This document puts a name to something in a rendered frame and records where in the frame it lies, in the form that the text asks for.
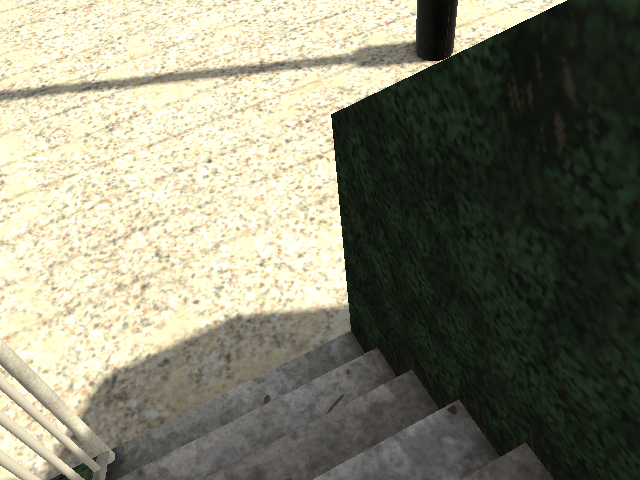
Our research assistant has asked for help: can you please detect stairs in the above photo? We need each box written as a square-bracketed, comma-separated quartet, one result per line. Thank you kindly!
[106, 331, 554, 480]

